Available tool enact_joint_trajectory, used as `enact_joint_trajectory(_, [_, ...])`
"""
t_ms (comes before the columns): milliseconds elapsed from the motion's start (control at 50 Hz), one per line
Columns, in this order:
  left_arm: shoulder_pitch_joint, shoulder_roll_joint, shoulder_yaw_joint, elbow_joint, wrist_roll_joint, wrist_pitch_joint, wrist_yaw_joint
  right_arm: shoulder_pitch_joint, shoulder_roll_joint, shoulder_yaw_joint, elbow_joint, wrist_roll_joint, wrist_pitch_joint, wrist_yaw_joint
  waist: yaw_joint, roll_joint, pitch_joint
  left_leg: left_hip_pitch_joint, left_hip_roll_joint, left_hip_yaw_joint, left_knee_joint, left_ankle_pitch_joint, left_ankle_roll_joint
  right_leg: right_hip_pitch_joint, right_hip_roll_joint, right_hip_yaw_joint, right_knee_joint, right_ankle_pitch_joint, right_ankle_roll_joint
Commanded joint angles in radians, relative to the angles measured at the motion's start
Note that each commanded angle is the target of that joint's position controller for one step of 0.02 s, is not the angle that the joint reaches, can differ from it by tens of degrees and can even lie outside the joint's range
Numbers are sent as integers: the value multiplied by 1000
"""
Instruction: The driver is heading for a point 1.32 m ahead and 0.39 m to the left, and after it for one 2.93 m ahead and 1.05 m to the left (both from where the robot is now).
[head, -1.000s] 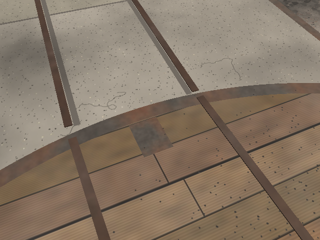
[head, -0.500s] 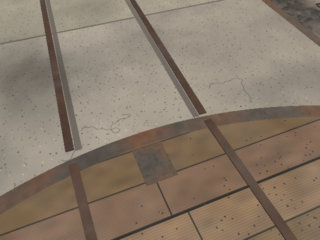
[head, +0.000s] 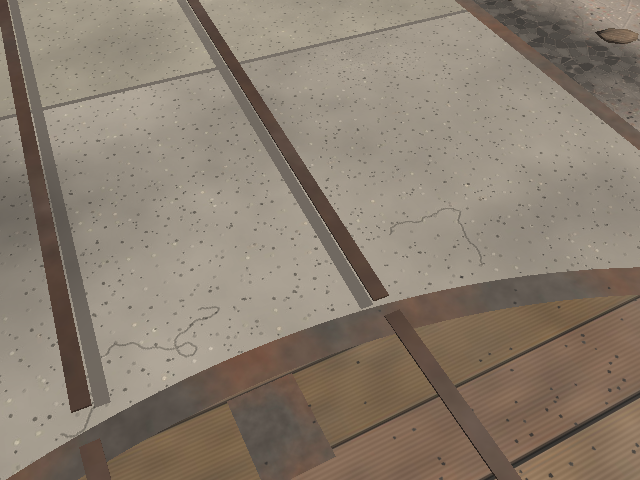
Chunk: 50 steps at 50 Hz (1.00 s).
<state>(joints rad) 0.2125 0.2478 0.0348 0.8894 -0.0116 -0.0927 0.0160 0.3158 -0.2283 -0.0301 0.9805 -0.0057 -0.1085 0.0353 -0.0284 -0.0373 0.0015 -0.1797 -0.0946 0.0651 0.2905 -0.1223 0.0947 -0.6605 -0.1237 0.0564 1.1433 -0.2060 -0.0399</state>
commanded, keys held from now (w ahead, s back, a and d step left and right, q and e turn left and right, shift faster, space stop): w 0.44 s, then w+q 0.56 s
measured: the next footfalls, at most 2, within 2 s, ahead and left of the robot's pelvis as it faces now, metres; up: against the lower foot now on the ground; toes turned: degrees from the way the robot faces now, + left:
right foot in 0.30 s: +0.33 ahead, -0.17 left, +0.00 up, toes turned -1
left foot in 0.88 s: +0.63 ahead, +0.08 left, +0.00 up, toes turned +14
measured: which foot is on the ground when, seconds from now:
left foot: down 0.00-0.32, up 0.34-0.86, down 0.88-1.00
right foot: up 0.00-0.28, down 0.30-0.86, up 0.88-1.00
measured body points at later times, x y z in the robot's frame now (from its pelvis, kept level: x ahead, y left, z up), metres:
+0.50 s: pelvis +0.27 -0.09 +0.00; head +0.29 -0.10 +0.45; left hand +0.33 +0.18 -0.12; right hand +0.37 -0.35 -0.14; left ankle +0.28 +0.08 -0.66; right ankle +0.29 -0.17 -0.74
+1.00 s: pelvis +0.54 +0.00 -0.01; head +0.58 +0.02 +0.44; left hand +0.56 +0.28 -0.14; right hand +0.74 -0.22 -0.12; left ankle +0.59 +0.08 -0.74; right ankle +0.47 -0.17 -0.64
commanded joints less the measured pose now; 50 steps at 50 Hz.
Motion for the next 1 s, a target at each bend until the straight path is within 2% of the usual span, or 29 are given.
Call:
enact_joint_trajectory(20, [40,46,14,-41,13,4,7,-44,-132,-21,-55,1,-19,-19,49,75,54,-115,281,-210,-209,53,173,-15,-45,3,-139,162,27])
enact_joint_trajectory(100, [-126,31,8,-84,3,-8,-5,38,-159,-26,-37,17,-5,-34,-11,73,53,-25,265,-161,-191,72,127,15,-1,-35,-431,312,36])
enact_joint_trajectory(200, [-249,45,4,-133,-10,-16,-35,113,-170,-31,-3,27,16,-36,-50,88,79,138,327,-181,-120,39,112,14,28,-42,-585,222,18])
enact_joint_trajectory(240, [-229,67,11,-141,-11,-25,-45,105,-182,-37,-1,28,26,-38,-26,101,67,185,352,-197,-66,83,97,67,44,-50,-628,139,-10])
enact_joint_trajectory(260, [-178,84,20,-131,-10,-30,-47,87,-188,-39,-4,27,32,-39,10,111,41,187,346,-189,-6,187,84,150,67,-71,-650,110,-26])
enact_joint_trajectory(280, [-57,118,40,-95,-8,-32,-44,69,-177,-34,-10,23,37,-39,73,105,-28,171,301,-150,137,352,61,312,100,-97,-673,100,-50])
enact_joint_trajectory(300, [145,188,68,-43,-3,-35,-36,59,-139,-18,-29,9,37,-38,150,55,-169,37,240,-93,402,341,27,601,22,-10,-647,128,-103])
enact_joint_trajectory(320, [284,304,97,-16,13,-26,-34,151,-28,16,-49,5,16,-30,142,-185,-313,-386,75,-6,813,-5,-55,1010,-227,409,-696,28,-253])
enact_joint_trajectory(340, [316,244,76,-13,11,-24,-38,136,-66,11,-44,3,-13,-26,152,-219,-366,-513,46,-161,962,-450,-48,1044,-276,659,-815,48,-281])
enact_joint_trajectory(360, [237,189,60,-18,8,-26,-40,78,-142,-11,-62,45,-26,-21,124,-180,-260,-621,100,-183,1043,-387,-29,957,-259,577,-844,-52,-252])
enact_joint_trajectory(380, [130,144,45,-49,5,-25,-40,3,-161,-14,-81,50,-28,-25,100,-91,-161,-616,163,-152,1020,-287,-20,808,-216,437,-864,-27,-216])
enact_joint_trajectory(400, [50,108,34,-62,8,-22,-43,-36,-148,-18,-86,37,-22,-31,72,-32,-88,-579,198,-136,958,-205,-26,667,-171,332,-903,29,-197])
enact_joint_trajectory(440, [9,72,22,-58,15,-25,-52,-8,-109,-22,-77,22,8,-38,18,-52,-38,-464,234,-133,862,-124,-40,517,-104,208,-968,111,-172])
enact_joint_trajectory(460, [26,78,25,-46,17,-29,-51,13,-88,-21,-68,22,19,-38,9,-49,-33,-448,234,-125,850,-101,-46,498,-95,161,-985,166,-175])
enact_joint_trajectory(520, [83,114,38,-9,25,-35,-36,-40,-83,-26,-89,25,34,-41,14,-23,1,-534,234,-144,766,10,-58,520,-101,66,-1010,301,-176])
enact_joint_trajectory(580, [110,115,38,10,28,-31,-20,-125,-76,-31,-120,27,33,-36,35,-19,19,-576,205,-178,620,142,-58,557,-96,-13,-1023,316,-152])
enact_joint_trajectory(640, [115,125,37,18,23,-30,-8,-215,-67,-27,-153,24,30,-22,60,-21,48,-545,183,-137,467,249,-53,569,-90,-86,-1048,286,-128])
enact_joint_trajectory(740, [183,136,43,58,11,-8,2,-340,-47,-16,-226,25,30,8,103,-2,99,-606,177,-85,352,188,-29,744,-146,-147,-994,349,-113])
enact_joint_trajectory(780, [186,131,43,57,10,10,7,-367,-54,-20,-253,28,28,23,103,2,99,-610,144,-29,331,92,-9,812,-147,-186,-927,513,-95])
enact_joint_trajectory(820, [139,184,56,39,4,21,15,-310,-78,-33,-269,27,31,32,48,-60,36,-445,102,27,335,-8,26,794,-162,-205,-799,833,-76])
enact_joint_trajectory(840, [123,192,58,31,7,29,20,-219,-113,-52,-255,28,33,33,-5,-74,-22,-318,58,55,335,-40,48,780,-151,-225,-662,988,-61])
enact_joint_trajectory(860, [103,195,57,17,5,35,23,-57,-164,-83,-215,31,35,27,-88,-49,-111,-87,17,55,269,8,83,702,-107,-250,-450,976,-33])
enact_joint_trajectory(880, [110,180,48,-12,15,24,23,107,-263,-118,-186,27,44,4,-147,78,-214,233,168,-200,234,22,151,440,-56,-255,-125,646,7])
enact_joint_trajectory(900, [222,14,-3,-48,36,-13,-5,94,-336,-124,-194,28,39,0,-20,304,-322,567,413,-768,135,-108,343,-3,168,-132,212,-335,59])
enact_joint_trajectory(920, [111,111,16,-62,-3,-59,-21,134,-252,-102,-200,22,37,-4,-94,203,-374,598,423,-868,26,-158,329,-114,149,55,299,-357,29])
enact_joint_trajectory(940, [16,144,27,-98,-33,-78,-26,85,-203,-91,-203,18,31,-8,-92,162,-228,494,388,-707,18,-80,274,-185,100,47,272,-262,5])
enact_joint_trajectory(960, [-10,138,26,-105,-21,-83,-19,4,-174,-81,-224,24,28,-7,-45,50,-150,329,344,-581,8,15,237,-140,53,38,182,-172,0])
enact_joint_trajectory(980, [-15,141,36,-101,3,-76,-9,-64,-144,-72,-246,20,29,-5,-3,13,-96,181,308,-495,-11,109,216,-69,26,28,102,-131,10])
enact_joint_trajectory(1000, [5,143,43,-107,12,-61,-8,-93,-127,-64,-262,10,28,-7,32,29,-81,92,283,-456,-38,160,211,1,6,35,60,-108,19])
